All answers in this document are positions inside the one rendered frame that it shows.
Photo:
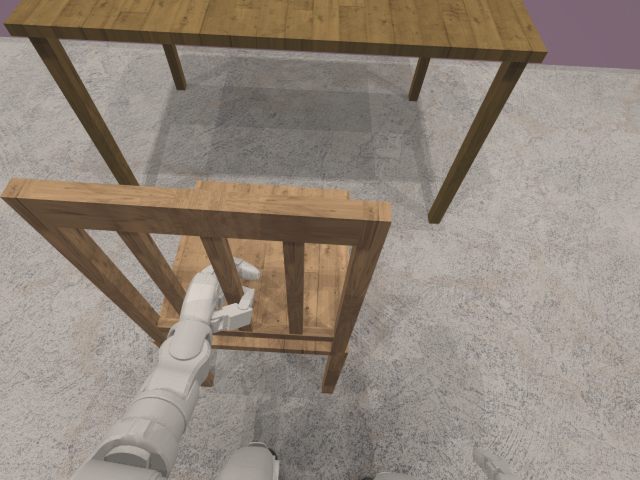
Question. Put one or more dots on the robot left hand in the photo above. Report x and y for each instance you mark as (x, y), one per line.
(205, 295)

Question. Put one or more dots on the chair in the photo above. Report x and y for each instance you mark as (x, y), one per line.
(309, 293)

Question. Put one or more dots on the left robot shin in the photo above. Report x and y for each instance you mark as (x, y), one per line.
(258, 444)

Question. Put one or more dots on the left robot thigh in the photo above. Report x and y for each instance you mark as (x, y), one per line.
(250, 463)

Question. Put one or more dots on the robot right hand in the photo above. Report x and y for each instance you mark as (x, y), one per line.
(496, 468)

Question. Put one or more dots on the robot left upper arm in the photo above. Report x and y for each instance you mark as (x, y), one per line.
(104, 470)

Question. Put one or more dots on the table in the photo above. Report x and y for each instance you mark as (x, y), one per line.
(492, 30)

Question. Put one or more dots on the robot left forearm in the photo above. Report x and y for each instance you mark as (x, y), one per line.
(148, 434)

